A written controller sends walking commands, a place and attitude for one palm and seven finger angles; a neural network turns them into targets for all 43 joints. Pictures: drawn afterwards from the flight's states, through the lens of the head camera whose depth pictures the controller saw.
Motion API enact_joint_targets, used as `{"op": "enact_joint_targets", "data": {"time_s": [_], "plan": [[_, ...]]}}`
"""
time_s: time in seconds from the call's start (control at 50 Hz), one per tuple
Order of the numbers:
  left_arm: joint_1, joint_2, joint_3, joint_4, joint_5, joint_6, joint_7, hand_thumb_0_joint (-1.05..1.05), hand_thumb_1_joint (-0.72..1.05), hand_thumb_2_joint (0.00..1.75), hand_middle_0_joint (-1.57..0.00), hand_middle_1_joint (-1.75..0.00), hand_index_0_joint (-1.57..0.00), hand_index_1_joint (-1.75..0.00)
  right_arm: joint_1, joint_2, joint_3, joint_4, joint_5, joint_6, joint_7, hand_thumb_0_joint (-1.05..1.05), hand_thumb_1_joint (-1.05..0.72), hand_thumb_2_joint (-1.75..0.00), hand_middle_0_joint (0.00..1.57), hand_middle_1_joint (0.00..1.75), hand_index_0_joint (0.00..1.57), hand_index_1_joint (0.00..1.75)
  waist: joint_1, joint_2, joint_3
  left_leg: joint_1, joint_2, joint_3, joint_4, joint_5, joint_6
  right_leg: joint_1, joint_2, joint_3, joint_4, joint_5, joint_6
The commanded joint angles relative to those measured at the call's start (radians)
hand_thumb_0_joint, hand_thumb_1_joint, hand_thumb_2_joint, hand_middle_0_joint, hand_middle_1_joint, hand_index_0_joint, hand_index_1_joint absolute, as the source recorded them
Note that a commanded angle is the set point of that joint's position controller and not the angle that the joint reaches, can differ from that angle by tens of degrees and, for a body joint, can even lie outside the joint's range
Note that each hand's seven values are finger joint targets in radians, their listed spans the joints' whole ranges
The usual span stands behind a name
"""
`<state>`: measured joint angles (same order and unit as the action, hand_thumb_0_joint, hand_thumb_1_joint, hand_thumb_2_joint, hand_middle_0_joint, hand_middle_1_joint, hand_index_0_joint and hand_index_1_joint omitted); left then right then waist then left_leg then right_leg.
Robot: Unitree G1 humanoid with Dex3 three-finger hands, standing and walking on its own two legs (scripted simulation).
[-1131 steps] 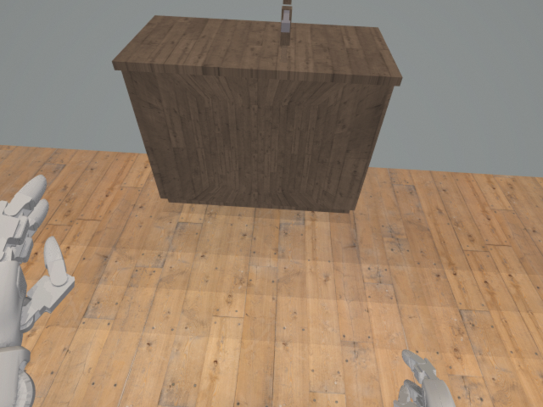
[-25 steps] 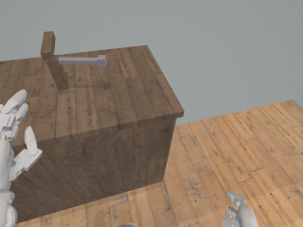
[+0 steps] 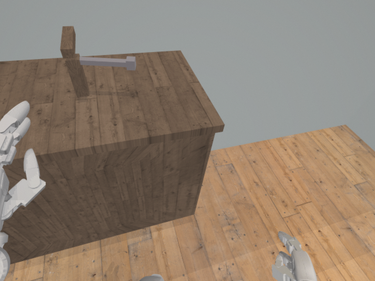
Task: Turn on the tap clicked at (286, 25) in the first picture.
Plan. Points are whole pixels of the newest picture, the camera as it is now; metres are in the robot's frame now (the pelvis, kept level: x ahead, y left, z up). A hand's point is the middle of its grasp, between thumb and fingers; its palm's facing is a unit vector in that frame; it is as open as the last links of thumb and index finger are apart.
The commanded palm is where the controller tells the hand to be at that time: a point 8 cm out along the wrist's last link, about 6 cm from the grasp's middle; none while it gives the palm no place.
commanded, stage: step back with the hand held close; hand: left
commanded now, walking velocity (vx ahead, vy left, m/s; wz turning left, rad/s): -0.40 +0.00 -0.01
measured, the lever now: (131, 63) +0.64 +0.22 +0.13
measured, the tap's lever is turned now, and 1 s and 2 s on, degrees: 76 76 76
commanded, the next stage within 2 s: stop stepping back and stand still in 0.30 s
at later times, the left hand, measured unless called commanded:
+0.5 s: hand out of the picture +0.09 +0.26 +0.18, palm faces +0.31 -0.88 -0.36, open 7.4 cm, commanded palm +0.03 +0.30 +0.19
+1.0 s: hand out of the picture -0.01 +0.27 +0.19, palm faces +0.43 -0.84 -0.34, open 7.4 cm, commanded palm -0.07 +0.31 +0.19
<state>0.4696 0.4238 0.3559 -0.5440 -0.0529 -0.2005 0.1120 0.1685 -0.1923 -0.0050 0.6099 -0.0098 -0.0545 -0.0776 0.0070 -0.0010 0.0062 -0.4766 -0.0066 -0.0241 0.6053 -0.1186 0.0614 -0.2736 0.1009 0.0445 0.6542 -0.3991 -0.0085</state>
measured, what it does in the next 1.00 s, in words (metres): walks backwards: right foot, then left foot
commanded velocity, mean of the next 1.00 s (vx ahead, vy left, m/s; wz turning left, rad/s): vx -0.01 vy -0.02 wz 0.01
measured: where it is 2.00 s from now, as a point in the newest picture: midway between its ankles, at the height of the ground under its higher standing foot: outside the picture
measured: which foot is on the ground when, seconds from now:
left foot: down 0.00-0.20, up 0.22-0.40, down 0.42-0.68, up 0.70-0.92, down 0.94-1.00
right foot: up 0.00-0.18, down 0.20-0.42, up 0.44-0.64, down 0.66-1.00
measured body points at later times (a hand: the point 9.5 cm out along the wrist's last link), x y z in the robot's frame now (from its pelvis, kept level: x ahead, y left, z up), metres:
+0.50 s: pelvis -0.14 +0.03 +0.01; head -0.12 +0.06 +0.45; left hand +0.07 +0.30 +0.20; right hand +0.03 -0.21 -0.06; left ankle -0.07 +0.13 -0.72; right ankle -0.11 -0.10 -0.70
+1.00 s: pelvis -0.22 +0.03 +0.01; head -0.25 +0.04 +0.46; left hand -0.04 +0.31 +0.20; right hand -0.06 -0.22 -0.06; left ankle -0.21 +0.17 -0.72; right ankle -0.18 -0.06 -0.70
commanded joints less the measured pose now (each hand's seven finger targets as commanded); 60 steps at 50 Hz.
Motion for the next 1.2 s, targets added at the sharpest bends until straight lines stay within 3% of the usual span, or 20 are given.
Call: {"op": "enact_joint_targets", "data": {"time_s": [0.0, 0.12, 0.18, 0.22, 0.32, 0.36, 0.4, 0.44, 0.52, 0.6, 0.62, 0.66, 0.68, 0.86, 0.9, 0.96, 1.06, 1.08, 1.12, 1.18], "plan": [[-0.102, 0.117, 0.092, -0.219, 0.001, -0.051, 0.019, 0.0, 0.9, 0.9, -0.2, -0.3, -0.2, -0.3, -0.073, -0.128, -0.042, -0.138, -0.017, -0.092, 0.012, 0.0, -0.9, -0.9, 0.2, 0.3, 0.2, 0.3, 0.023, 0.193, -0.156, 0.103, 0.266, -0.348, -0.495, -0.397, 0.018, -0.002, 0.012, 0.029, 0.236, -0.074, -0.011], [-0.064, 0.093, 0.048, -0.202, 0.0, -0.021, 0.023, 0.0, 0.9, 0.9, -0.2, -0.3, -0.2, -0.3, -0.051, -0.116, -0.034, -0.117, -0.014, -0.092, 0.027, 0.0, -0.9, -0.9, 0.2, 0.3, 0.2, 0.3, 0.021, 0.228, -0.192, 0.186, 0.176, -0.143, -0.459, -0.34, -0.079, 0.097, 0.005, -0.066, -0.184, -0.038, -0.048], [-0.124, 0.153, 0.06, -0.264, -0.003, -0.047, 0.031, 0.0, 0.9, 0.9, -0.2, -0.3, -0.2, -0.3, -0.049, -0.086, -0.033, -0.105, -0.006, -0.063, 0.021, 0.0, -0.9, -0.9, 0.2, 0.3, 0.2, 0.3, 0.001, -0.1, -0.179, 0.367, -0.004, 0.005, 0.247, -0.243, -0.138, -0.193, -0.34, 0.178, -0.512, 0.26, -0.18], [-0.107, 0.116, 0.032, -0.188, -0.005, -0.025, 0.025, 0.0, 0.9, 0.9, -0.2, -0.3, -0.2, -0.3, -0.085, -0.115, -0.042, -0.133, 0.015, -0.076, 0.017, 0.0, -0.9, -0.9, 0.2, 0.3, 0.2, 0.3, -0.005, -0.288, -0.058, 0.106, -0.049, -0.047, 0.646, -0.383, -0.118, -0.262, -0.442, 0.2, -0.455, 0.465, -0.228], [-0.139, 0.144, 0.098, -0.151, -0.001, -0.046, 0.03, 0.0, 0.9, 0.9, -0.2, -0.3, -0.2, -0.3, -0.134, -0.083, 0.007, -0.137, 0.002, -0.03, 0.0, 0.0, -0.9, -0.9, 0.2, 0.3, 0.2, 0.3, -0.017, -0.009, -0.045, 0.068, 0.02, -0.005, 0.071, -0.301, -0.092, 0.033, -0.319, 0.07, -0.196, 0.727, -0.117], [-0.053, 0.142, 0.101, -0.213, -0.005, -0.05, 0.041, 0.0, 0.9, 0.9, -0.2, -0.3, -0.2, -0.3, -0.101, -0.115, -0.024, -0.144, 0.014, -0.039, -0.009, 0.0, -0.9, -0.9, 0.2, 0.3, 0.2, 0.3, -0.016, 0.081, -0.112, 0.238, 0.053, 0.008, -0.252, 0.038, -0.08, 0.058, -0.243, 0.046, -0.088, 0.594, -0.061], [-0.02, 0.14, 0.108, -0.282, -0.019, -0.062, 0.04, 0.0, 0.9, 0.9, -0.2, -0.3, -0.2, -0.3, -0.06, -0.142, -0.051, -0.165, 0.025, -0.069, 0.01, 0.0, -0.9, -0.9, 0.2, 0.3, 0.2, 0.3, 0.013, 0.249, -0.196, 0.423, 0.305, -0.254, -0.271, 0.423, 0.026, -0.16, -0.079, -0.006, 0.105, -0.075, 0.008], [0.022, 0.134, 0.116, -0.305, -0.031, -0.038, 0.032, 0.0, 0.9, 0.9, -0.2, -0.3, -0.2, -0.3, -0.041, -0.139, -0.053, -0.16, 0.0, -0.094, 0.018, 0.0, -0.9, -0.9, 0.2, 0.3, 0.2, 0.3, -0.016, 0.283, -0.193, 0.279, 0.308, -0.38, -0.361, 0.025, 0.063, -0.149, -0.053, 0.041, 0.288, -0.131, 0.022], [0.028, 0.099, 0.095, -0.264, -0.009, 0.006, 0.055, 0.0, 0.9, 0.9, -0.2, -0.3, -0.2, -0.3, -0.053, -0.138, -0.047, -0.14, 0.023, -0.119, 0.025, 0.0, -0.9, -0.9, 0.2, 0.3, 0.2, 0.3, -0.015, 0.197, -0.075, 0.14, 0.213, -0.241, -0.449, -0.525, 0.032, -0.043, -0.044, -0.047, 0.13, -0.029, 0.02], [-0.021, 0.104, 0.088, -0.158, 0.018, 0.02, 0.054, 0.0, 0.9, 0.9, -0.2, -0.3, -0.2, -0.3, -0.058, -0.132, -0.043, -0.109, 0.004, -0.1, 0.011, 0.0, -0.9, -0.9, 0.2, 0.3, 0.2, 0.3, 0.007, 0.213, -0.074, 0.031, 0.107, -0.137, -0.387, -0.564, -0.036, 0.277, -0.009, -0.109, -0.275, 0.026, -0.021], [-0.055, 0.104, 0.068, -0.151, 0.027, 0.021, 0.046, 0.0, 0.9, 0.9, -0.2, -0.3, -0.2, -0.3, -0.051, -0.129, -0.049, -0.102, -0.001, -0.09, 0.009, 0.0, -0.9, -0.9, 0.2, 0.3, 0.2, 0.3, 0.003, 0.094, -0.065, 0.026, 0.044, -0.051, -0.224, -0.512, -0.049, 0.265, -0.064, -0.059, -0.357, 0.024, -0.052], [-0.125, 0.13, 0.08, -0.152, 0.026, 0.016, 0.037, 0.0, 0.9, 0.9, -0.2, -0.3, -0.2, -0.3, -0.055, -0.13, -0.056, -0.101, 0.001, -0.074, 0.01, 0.0, -0.9, -0.9, 0.2, 0.3, 0.2, 0.3, 0.003, -0.243, -0.042, 0.003, -0.041, 0.014, 0.437, -0.356, -0.072, -0.018, -0.404, 0.418, -0.555, -0.224, -0.217], [-0.132, 0.091, 0.036, -0.118, 0.016, 0.025, 0.02, 0.0, 0.9, 0.9, -0.2, -0.3, -0.2, -0.3, -0.02, -0.124, -0.051, -0.086, 0.007, -0.078, 0.016, 0.0, -0.9, -0.9, 0.2, 0.3, 0.2, 0.3, -0.031, -0.271, -0.018, -0.05, -0.032, -0.016, 0.609, -0.243, -0.076, -0.106, -0.402, 0.407, -0.542, -0.247, -0.216], [-0.104, 0.118, 0.075, -0.133, 0.01, 0.003, 0.079, 0.0, 0.9, 0.9, -0.2, -0.3, -0.2, -0.3, -0.046, -0.122, -0.039, -0.113, 0.008, -0.12, -0.028, 0.0, -0.9, -0.9, 0.2, 0.3, 0.2, 0.3, -0.021, -0.054, -0.069, 0.312, 0.008, 0.127, -0.16, -0.316, -0.016, -0.052, -0.263, 0.113, -0.331, -0.26, -0.126], [-0.131, 0.099, 0.07, -0.199, 0.002, -0.009, 0.08, 0.0, 0.9, 0.9, -0.2, -0.3, -0.2, -0.3, -0.043, -0.168, -0.049, -0.135, 0.008, -0.115, -0.024, 0.0, -0.9, -0.9, 0.2, 0.3, 0.2, 0.3, -0.028, 0.269, -0.033, 0.423, 0.236, -0.264, -0.365, -0.355, 0.086, -0.211, -0.085, -0.034, 0.047, -0.099, -0.039], [-0.172, 0.157, 0.122, -0.18, 0.013, -0.004, 0.058, 0.0, 0.9, 0.9, -0.2, -0.3, -0.2, -0.3, -0.04, -0.131, -0.048, -0.108, 0.023, -0.117, -0.001, 0.0, -0.9, -0.9, 0.2, 0.3, 0.2, 0.3, -0.037, 0.318, 0.071, 0.19, 0.346, -0.428, -0.494, -0.629, 0.167, -0.319, -0.112, -0.005, 0.398, -0.052, 0.009], [-0.064, 0.088, 0.075, -0.096, 0.009, 0.017, 0.053, 0.0, 0.9, 0.9, -0.2, -0.3, -0.2, -0.3, -0.056, -0.136, -0.037, -0.117, 0.026, -0.119, 0.007, 0.0, -0.9, -0.9, 0.2, 0.3, 0.2, 0.3, -0.002, 0.142, 0.007, 0.047, 0.188, -0.09, -0.27, -0.5, 0.04, 0.145, -0.057, -0.143, -0.139, 0.044, 0.008], [-0.056, 0.08, 0.068, -0.076, 0.013, 0.019, 0.052, 0.0, 0.9, 0.9, -0.2, -0.3, -0.2, -0.3, -0.058, -0.133, -0.041, -0.116, 0.021, -0.117, 0.005, 0.0, -0.9, -0.9, 0.2, 0.3, 0.2, 0.3, 0.005, 0.069, -0.012, -0.006, 0.147, -0.041, -0.135, -0.479, 0.022, 0.23, -0.073, -0.098, -0.228, 0.039, -0.007], [-0.106, 0.109, 0.07, -0.102, 0.019, 0.019, 0.044, 0.0, 0.9, 0.9, -0.2, -0.3, -0.2, -0.3, -0.051, -0.122, -0.053, -0.12, 0.019, -0.105, 0.009, 0.0, -0.9, -0.9, 0.2, 0.3, 0.2, 0.3, -0.006, -0.259, -0.017, -0.122, 0.004, 0.074, 0.358, -0.394, -0.036, 0.191, -0.368, 0.424, -0.464, -0.078, -0.152], [-0.167, 0.119, 0.073, -0.139, 0.005, 0.003, 0.041, 0.0, 0.9, 0.9, -0.2, -0.3, -0.2, -0.3, -0.045, -0.117, -0.051, -0.09, 0.023, -0.114, 0.021, 0.0, -0.9, -0.9, 0.2, 0.3, 0.2, 0.3, -0.028, -0.124, 0.006, -0.057, 0.059, -0.045, 0.467, -0.296, -0.057, 0.026, -0.41, 0.395, -0.468, -0.11, -0.187]]}}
